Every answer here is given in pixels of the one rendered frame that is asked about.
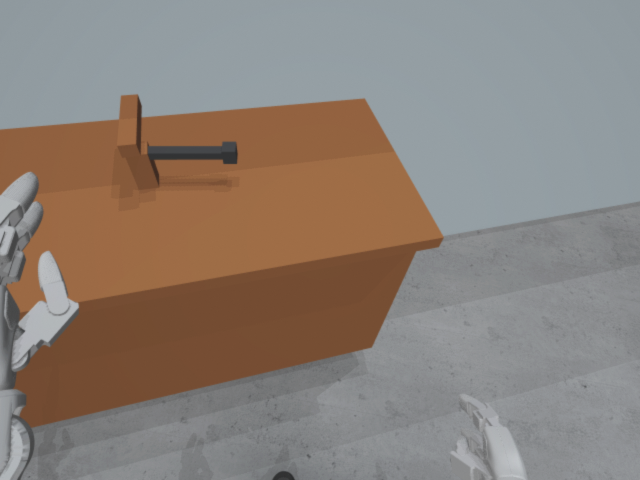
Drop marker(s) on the tap lever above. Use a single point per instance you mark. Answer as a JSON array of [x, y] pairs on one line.
[[227, 152]]

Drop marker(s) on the counter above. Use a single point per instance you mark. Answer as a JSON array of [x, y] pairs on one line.
[[191, 273]]

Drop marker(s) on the right robot hand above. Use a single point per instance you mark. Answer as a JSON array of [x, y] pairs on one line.
[[494, 455]]

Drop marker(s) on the left robot hand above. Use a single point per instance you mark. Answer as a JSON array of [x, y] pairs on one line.
[[20, 217]]

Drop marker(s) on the left robot forearm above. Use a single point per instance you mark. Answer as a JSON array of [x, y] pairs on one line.
[[16, 436]]

